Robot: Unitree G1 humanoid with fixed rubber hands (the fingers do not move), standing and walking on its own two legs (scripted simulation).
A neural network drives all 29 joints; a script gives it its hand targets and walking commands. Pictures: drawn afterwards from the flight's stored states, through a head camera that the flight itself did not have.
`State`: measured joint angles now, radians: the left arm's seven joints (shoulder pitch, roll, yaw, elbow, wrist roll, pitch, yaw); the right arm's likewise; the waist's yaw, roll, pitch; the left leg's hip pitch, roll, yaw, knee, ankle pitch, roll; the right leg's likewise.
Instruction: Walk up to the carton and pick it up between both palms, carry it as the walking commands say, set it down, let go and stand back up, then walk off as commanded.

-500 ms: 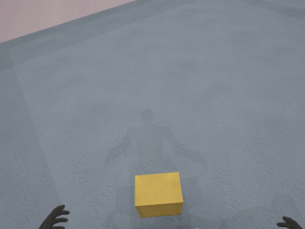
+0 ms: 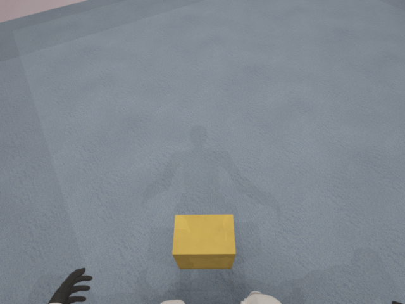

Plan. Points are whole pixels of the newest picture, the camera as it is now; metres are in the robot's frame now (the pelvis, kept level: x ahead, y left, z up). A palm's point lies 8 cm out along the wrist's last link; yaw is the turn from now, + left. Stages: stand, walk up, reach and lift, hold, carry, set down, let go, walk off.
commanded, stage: walk up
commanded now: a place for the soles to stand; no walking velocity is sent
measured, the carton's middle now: (204, 243) +0.41 +0.05 -0.62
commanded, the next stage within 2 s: reach and lift in 1.44 s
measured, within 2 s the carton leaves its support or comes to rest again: neither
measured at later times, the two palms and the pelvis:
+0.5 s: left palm out of the picture +0.10 +0.33 -0.08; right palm out of the picture +0.13 -0.32 -0.08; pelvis +0.00 +0.00 +0.01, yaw +6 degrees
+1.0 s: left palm out of the picture +0.08 +0.34 -0.09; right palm (388, 298) +0.16 -0.31 -0.08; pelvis +0.00 +0.00 +0.01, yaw +9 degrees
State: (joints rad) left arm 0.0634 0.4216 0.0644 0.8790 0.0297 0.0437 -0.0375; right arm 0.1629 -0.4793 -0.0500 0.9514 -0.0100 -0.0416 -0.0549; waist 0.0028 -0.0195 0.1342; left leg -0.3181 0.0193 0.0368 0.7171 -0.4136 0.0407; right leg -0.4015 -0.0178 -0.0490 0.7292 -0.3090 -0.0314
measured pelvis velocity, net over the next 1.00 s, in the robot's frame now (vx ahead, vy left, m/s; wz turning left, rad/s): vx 0.00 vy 0.00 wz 0.16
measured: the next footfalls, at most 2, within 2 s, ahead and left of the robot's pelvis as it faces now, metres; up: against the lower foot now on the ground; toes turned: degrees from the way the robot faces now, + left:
none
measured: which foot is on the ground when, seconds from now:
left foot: down 0.00-1.00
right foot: down 0.00-1.00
